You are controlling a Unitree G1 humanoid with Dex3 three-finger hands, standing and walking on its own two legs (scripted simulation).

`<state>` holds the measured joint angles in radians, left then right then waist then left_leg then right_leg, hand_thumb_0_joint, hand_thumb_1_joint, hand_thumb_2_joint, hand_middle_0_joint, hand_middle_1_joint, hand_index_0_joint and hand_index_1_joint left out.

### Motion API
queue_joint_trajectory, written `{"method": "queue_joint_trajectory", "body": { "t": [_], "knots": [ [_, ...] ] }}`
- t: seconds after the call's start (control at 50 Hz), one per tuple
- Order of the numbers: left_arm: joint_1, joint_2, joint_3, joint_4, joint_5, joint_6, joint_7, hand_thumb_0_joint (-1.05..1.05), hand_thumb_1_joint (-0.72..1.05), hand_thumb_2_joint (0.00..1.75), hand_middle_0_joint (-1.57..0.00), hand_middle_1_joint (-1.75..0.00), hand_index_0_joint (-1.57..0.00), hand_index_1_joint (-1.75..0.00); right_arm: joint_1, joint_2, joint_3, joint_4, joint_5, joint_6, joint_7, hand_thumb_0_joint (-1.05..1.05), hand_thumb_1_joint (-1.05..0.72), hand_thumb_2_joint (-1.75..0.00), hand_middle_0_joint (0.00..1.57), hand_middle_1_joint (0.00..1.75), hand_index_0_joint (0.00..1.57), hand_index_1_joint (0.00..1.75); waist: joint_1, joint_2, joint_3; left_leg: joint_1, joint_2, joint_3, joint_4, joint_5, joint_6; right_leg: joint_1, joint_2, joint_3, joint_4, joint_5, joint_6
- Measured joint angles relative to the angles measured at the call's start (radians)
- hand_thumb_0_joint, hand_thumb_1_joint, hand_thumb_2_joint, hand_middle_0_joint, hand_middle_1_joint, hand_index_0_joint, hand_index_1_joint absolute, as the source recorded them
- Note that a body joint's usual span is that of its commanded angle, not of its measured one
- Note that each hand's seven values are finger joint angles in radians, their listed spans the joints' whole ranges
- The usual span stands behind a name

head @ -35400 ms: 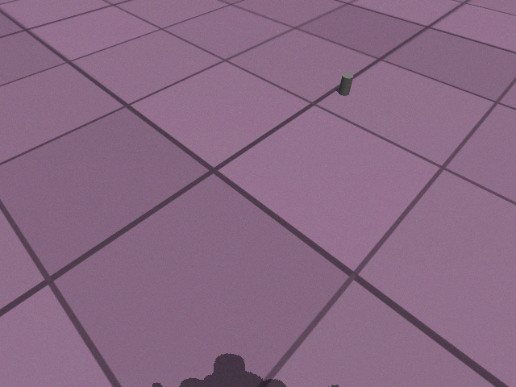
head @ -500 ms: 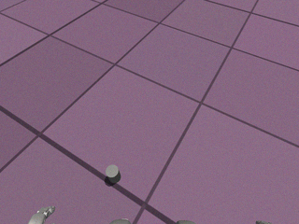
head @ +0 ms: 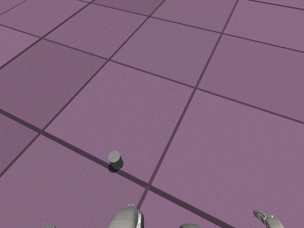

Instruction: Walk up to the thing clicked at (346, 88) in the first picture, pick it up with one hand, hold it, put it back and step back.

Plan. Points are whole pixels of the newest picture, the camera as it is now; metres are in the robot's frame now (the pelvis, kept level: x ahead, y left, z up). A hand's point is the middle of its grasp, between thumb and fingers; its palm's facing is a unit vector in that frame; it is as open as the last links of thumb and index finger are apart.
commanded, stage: step back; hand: left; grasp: from above
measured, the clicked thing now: (116, 160) +0.54 +0.26 -0.69
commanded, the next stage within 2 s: none
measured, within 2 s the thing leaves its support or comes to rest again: neither
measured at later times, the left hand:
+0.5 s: hand out of the picture -0.05 +0.28 -0.14, palm faces +0.07 -0.93 -0.37, open 7.4 cm
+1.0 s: hand out of the picture -0.24 +0.25 -0.12, palm faces +0.06 -0.89 -0.45, open 7.4 cm
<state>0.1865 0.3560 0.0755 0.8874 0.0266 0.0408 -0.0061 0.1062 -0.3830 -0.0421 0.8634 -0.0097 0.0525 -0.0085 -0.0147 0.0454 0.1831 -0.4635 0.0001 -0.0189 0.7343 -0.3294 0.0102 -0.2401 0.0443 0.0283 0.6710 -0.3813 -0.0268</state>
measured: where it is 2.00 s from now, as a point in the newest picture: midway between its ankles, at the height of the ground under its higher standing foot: outside the picture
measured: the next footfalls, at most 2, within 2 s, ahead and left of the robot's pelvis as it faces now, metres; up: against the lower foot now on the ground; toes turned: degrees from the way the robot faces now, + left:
left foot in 0.30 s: -0.08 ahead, +0.12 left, +0.00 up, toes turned +2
right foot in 0.68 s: -0.21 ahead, -0.15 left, +0.00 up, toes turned +3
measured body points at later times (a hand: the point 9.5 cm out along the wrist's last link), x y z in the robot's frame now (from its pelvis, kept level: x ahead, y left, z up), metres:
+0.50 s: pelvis -0.15 +0.00 +0.01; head -0.10 +0.02 +0.46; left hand -0.06 +0.32 -0.11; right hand -0.03 -0.30 -0.10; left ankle -0.12 +0.12 -0.72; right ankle -0.16 -0.13 -0.64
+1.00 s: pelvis -0.33 -0.04 +0.00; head -0.26 -0.05 +0.45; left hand -0.24 +0.29 -0.10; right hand -0.24 -0.35 -0.13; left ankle -0.38 +0.08 -0.70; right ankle -0.25 -0.15 -0.72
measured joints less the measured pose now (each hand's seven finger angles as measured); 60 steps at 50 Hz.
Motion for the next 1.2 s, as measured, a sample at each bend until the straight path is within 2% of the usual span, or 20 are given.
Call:
{"method": "queue_joint_trajectory", "body": {
  "t": [0.06,0.14,0.24,0.3,0.34,0.4,0.44,0.5,0.58,0.66,0.7,0.76,0.8,0.86,0.98,1.02,1.06,1.12,1.16,1.2],
  "knots": [
    [0.025,-0.011,-0.004,-0.008,0.001,0.003,0.002,0.0,0.9,0.9,-0.21,-0.3,-0.2,-0.3,0.024,-0.01,-0.007,0.021,0.009,0.006,-0.003,0.01,-0.9,-0.9,0.21,0.3,0.21,0.3,0.023,-0.018,-0.018,-0.046,-0.105,-0.086,0.268,-0.109,-0.011,-0.009,-0.032,0.017,-0.03,0.04,-0.004],
    [0.017,-0.016,-0.002,-0.034,0.007,0.006,0.012,0.01,0.9,0.9,-0.21,-0.3,-0.2,-0.3,0.073,-0.03,-0.006,0.023,0.017,-0.006,-0.009,0.01,-0.9,-0.9,0.2,0.3,0.21,0.3,0.022,-0.015,-0.031,-0.009,-0.138,-0.117,0.386,-0.127,-0.021,-0.029,-0.051,0.0,-0.087,0.102,0.002],
    [-0.026,-0.002,-0.008,-0.101,0.005,-0.008,0.025,0.01,0.9,0.9,-0.21,-0.3,-0.2,-0.3,0.097,-0.035,-0.003,0.029,0.011,0.0,-0.012,0.01,-0.9,-0.9,0.2,0.3,0.21,0.3,0.02,-0.025,-0.014,0.136,-0.076,-0.068,0.153,-0.179,-0.023,-0.084,-0.07,-0.036,-0.073,0.139,0.009],
    [-0.053,0.015,-0.016,-0.125,-0.005,-0.002,0.022,0.0,0.9,0.9,-0.21,-0.3,-0.2,-0.3,0.094,-0.03,-0.007,0.026,0.004,-0.012,-0.006,0.01,-0.9,-0.9,0.2,0.3,0.21,0.3,0.01,-0.037,-0.004,0.231,-0.039,-0.028,-0.083,-0.066,-0.005,-0.138,-0.083,-0.058,-0.02,0.143,0.022],
    [-0.072,0.029,-0.015,-0.121,-0.013,0.007,0.021,0.0,0.9,0.9,-0.21,-0.3,-0.2,-0.3,0.077,-0.008,-0.009,0.03,-0.007,-0.018,-0.001,0.01,-0.9,-0.9,0.2,0.3,0.21,0.3,0.015,-0.081,0.016,0.232,-0.06,-0.004,-0.106,-0.015,0.008,-0.167,-0.096,-0.025,0.021,0.118,0.023],
    [-0.072,0.028,-0.009,-0.092,-0.015,0.024,0.028,0.0,0.9,0.9,-0.21,-0.3,-0.2,-0.3,0.068,0.008,0.003,0.02,-0.015,-0.023,0.013,0.01,-0.9,-0.9,0.2,0.3,0.21,0.3,-0.002,-0.072,0.008,0.201,-0.035,-0.017,-0.097,0.006,0.017,-0.223,0.009,0.068,0.258,-0.114,0.008],
    [-0.064,0.032,-0.004,-0.082,-0.022,0.026,0.03,0.0,0.9,0.9,-0.21,-0.3,-0.2,-0.3,0.063,0.02,0.011,0.015,-0.018,-0.025,0.009,0.01,-0.9,-0.9,0.21,0.3,0.21,0.3,0.0,-0.076,-0.006,0.191,-0.022,-0.016,-0.126,0.039,0.015,-0.245,0.058,0.106,0.413,-0.136,0.001],
    [-0.042,0.035,0.003,-0.076,-0.022,0.019,0.026,0.0,0.9,0.9,-0.21,-0.3,-0.2,-0.3,0.047,0.026,0.012,0.0,-0.018,-0.026,0.002,0.01,-0.9,-0.9,0.21,0.3,0.21,0.3,0.012,-0.076,-0.014,0.169,-0.003,-0.005,-0.149,0.079,0.015,-0.225,0.072,0.111,0.506,-0.136,0.018],
    [-0.014,0.039,0.008,-0.064,-0.017,0.018,0.021,0.0,0.9,0.9,-0.21,-0.3,-0.2,-0.3,0.013,0.023,0.008,-0.037,-0.017,-0.032,-0.004,0.01,-0.9,-0.9,0.21,0.3,0.21,0.3,0.022,-0.067,-0.006,0.123,0.023,0.016,-0.141,0.116,0.012,-0.137,0.037,0.088,0.394,-0.149,0.045],
    [0.005,0.038,0.006,-0.043,-0.014,0.008,0.011,0.0,0.9,0.9,-0.21,-0.3,-0.2,-0.3,-0.017,0.002,0.006,-0.065,-0.015,-0.025,-0.001,0.01,-0.9,-0.9,0.21,0.3,0.21,0.3,0.031,-0.047,-0.003,0.051,0.05,0.033,-0.097,0.141,-0.015,-0.013,-0.019,0.034,0.083,-0.068,0.028],
    [0.007,0.018,0.006,-0.023,-0.004,-0.002,0.009,0.0,0.9,0.9,-0.21,-0.3,-0.2,-0.3,-0.03,-0.021,0.0,-0.061,-0.007,-0.012,-0.001,0.01,-0.9,-0.9,0.21,0.3,0.21,0.3,0.024,0.003,0.004,0.01,0.076,0.004,-0.055,0.143,-0.02,0.016,0.003,0.003,-0.005,-0.023,0.017],
    [0.033,0.003,-0.007,-0.024,0.004,-0.001,-0.001,0.0,0.9,0.9,-0.21,-0.3,-0.2,-0.3,-0.014,-0.023,-0.013,-0.031,0.003,0.012,-0.012,0.01,-0.9,-0.9,0.21,0.3,0.21,0.3,0.037,-0.003,-0.013,-0.057,-0.027,-0.084,0.163,-0.094,-0.016,-0.03,-0.02,0.009,0.023,0.0,0.003],
    [0.041,-0.006,-0.011,-0.022,0.007,0.004,0.004,0.01,0.9,0.9,-0.21,-0.3,-0.2,-0.3,0.013,-0.03,-0.014,-0.021,0.01,0.011,-0.013,0.01,-0.9,-0.9,0.2,0.3,0.21,0.3,0.041,-0.011,-0.024,-0.078,-0.092,-0.118,0.325,-0.117,-0.012,-0.042,-0.042,0.014,-0.002,0.034,0.003],
    [0.032,-0.009,-0.009,-0.034,0.013,0.006,0.012,0.01,0.9,0.9,-0.21,-0.3,-0.2,-0.3,0.057,-0.038,-0.012,-0.008,0.011,0.002,-0.016,0.01,-0.9,-0.9,0.2,0.3,0.21,0.3,0.035,-0.012,-0.033,-0.043,-0.121,-0.12,0.405,-0.133,-0.019,-0.067,-0.061,0.004,-0.031,0.079,0.005],
    [-0.031,0.013,-0.012,-0.101,0.011,-0.006,0.032,0.01,0.9,0.9,-0.21,-0.3,-0.2,-0.3,0.099,-0.026,-0.006,0.018,-0.001,0.008,-0.013,0.01,-0.9,-0.9,0.2,0.3,0.21,0.3,0.02,-0.022,-0.007,0.139,-0.065,-0.051,0.142,-0.193,-0.025,-0.143,-0.085,-0.047,-0.02,0.138,0.011],
    [-0.056,0.024,-0.016,-0.115,0.003,-0.002,0.033,0.01,0.9,0.9,-0.21,-0.3,-0.2,-0.3,0.101,-0.018,-0.006,0.021,-0.004,0.003,-0.007,0.01,-0.9,-0.9,0.2,0.3,0.21,0.3,0.014,-0.032,0.001,0.208,-0.047,-0.019,-0.014,-0.134,-0.012,-0.181,-0.096,-0.061,0.006,0.15,0.019],
    [-0.082,0.042,-0.017,-0.115,-0.005,0.007,0.033,0.0,0.9,0.9,-0.21,-0.3,-0.2,-0.3,0.087,0.003,-0.008,0.029,-0.012,-0.001,-0.004,0.01,-0.9,-0.9,0.2,0.3,0.21,0.3,0.016,-0.081,0.023,0.231,-0.072,0.01,-0.087,-0.043,0.011,-0.213,-0.124,-0.04,0.039,0.16,0.022],
    [-0.087,0.035,-0.015,-0.083,-0.011,0.025,0.039,0.0,0.9,0.9,-0.21,-0.3,-0.2,-0.3,0.074,0.012,0.002,0.027,-0.019,-0.001,0.013,0.01,-0.9,-0.9,0.2,0.3,0.21,0.3,0.002,-0.071,0.021,0.202,-0.046,0.006,-0.072,-0.023,0.024,-0.262,-0.034,0.036,0.247,-0.096,0.017],
    [-0.08,0.036,-0.013,-0.066,-0.02,0.031,0.039,0.0,0.9,0.9,-0.21,-0.3,-0.2,-0.3,0.07,0.021,0.01,0.026,-0.024,-0.003,0.009,0.01,-0.9,-0.9,0.21,0.3,0.21,0.3,-0.004,-0.068,0.004,0.192,-0.026,0.0,-0.099,0.011,0.021,-0.28,0.029,0.084,0.421,-0.137,0.009],
    [-0.067,0.037,-0.012,-0.057,-0.024,0.025,0.035,0.0,0.9,0.9,-0.21,-0.3,-0.2,-0.3,0.061,0.023,0.013,0.022,-0.025,-0.003,0.005,0.01,-0.9,-0.9,0.21,0.3,0.21,0.3,0.003,-0.067,-0.013,0.177,-0.011,0.004,-0.123,0.044,0.02,-0.263,0.051,0.091,0.5,-0.134,0.011]
  ]
}}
